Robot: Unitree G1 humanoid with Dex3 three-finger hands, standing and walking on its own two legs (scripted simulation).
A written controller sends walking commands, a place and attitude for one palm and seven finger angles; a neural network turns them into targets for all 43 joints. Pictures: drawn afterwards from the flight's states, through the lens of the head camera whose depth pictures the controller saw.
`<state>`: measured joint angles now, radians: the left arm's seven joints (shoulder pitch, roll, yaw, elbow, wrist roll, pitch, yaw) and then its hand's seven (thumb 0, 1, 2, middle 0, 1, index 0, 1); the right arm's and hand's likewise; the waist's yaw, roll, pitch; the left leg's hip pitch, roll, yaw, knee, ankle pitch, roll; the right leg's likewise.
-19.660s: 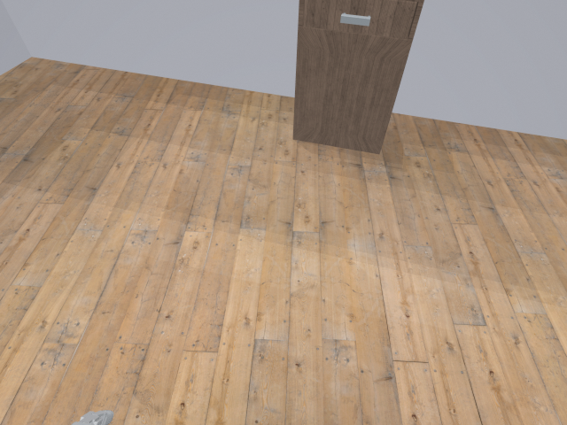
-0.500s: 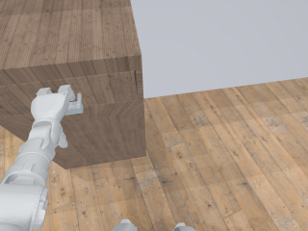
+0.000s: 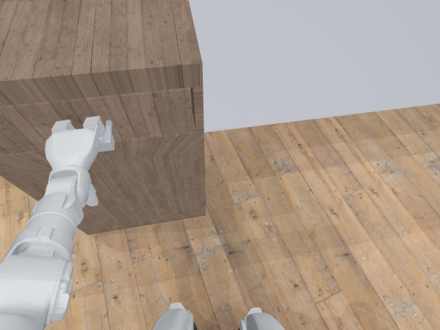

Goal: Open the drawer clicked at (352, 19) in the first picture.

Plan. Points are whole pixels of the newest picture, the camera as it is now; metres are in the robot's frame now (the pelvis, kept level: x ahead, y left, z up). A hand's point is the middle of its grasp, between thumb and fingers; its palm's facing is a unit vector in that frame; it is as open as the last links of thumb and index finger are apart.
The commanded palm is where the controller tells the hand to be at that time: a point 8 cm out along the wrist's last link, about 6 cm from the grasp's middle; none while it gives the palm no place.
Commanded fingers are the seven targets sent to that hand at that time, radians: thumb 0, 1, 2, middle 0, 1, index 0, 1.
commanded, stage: lower the fingers behind the handle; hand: left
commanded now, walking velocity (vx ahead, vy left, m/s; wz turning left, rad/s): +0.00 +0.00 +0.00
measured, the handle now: (82, 136) +0.49 +0.28 +0.00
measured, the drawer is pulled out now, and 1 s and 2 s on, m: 0.00 0.00 0.08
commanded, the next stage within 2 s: close the thumb around the handle in 0.36 s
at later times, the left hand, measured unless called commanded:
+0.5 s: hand (84, 162) +0.44 +0.27 -0.02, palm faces -0.07 -0.04 -1.00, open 13.8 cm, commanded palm +0.43 +0.25 +0.03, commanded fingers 0.00 -0.33 0.37 -0.31 -1.22 -0.31 -1.22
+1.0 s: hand (83, 161) +0.44 +0.27 -0.02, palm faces -0.07 -0.04 -1.00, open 6.7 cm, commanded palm +0.43 +0.26 +0.03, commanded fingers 0.00 0.90 0.90 -0.40 -1.35 -0.40 -1.35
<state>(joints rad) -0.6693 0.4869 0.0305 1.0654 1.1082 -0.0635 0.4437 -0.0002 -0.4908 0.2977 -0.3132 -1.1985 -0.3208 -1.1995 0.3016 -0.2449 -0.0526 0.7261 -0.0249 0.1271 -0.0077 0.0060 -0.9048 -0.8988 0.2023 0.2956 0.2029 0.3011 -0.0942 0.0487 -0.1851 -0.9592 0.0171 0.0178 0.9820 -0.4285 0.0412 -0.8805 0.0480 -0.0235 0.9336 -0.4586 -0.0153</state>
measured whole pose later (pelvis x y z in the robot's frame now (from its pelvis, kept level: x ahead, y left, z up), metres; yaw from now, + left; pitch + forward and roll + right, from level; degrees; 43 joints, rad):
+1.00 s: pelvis +0.00 +0.01 +0.00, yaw +0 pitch +23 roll -3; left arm -0.65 0.49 0.03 1.02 1.09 -0.07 0.43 0.00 0.53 0.74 -0.37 -1.31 -0.39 -1.31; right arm 0.30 -0.25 -0.05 0.72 -0.02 0.14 -0.01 0.01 -0.90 -0.90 0.20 0.30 0.20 0.30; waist -0.09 0.05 -0.19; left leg -0.96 0.02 0.02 0.99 -0.44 0.05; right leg -0.88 0.05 -0.02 0.93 -0.46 -0.01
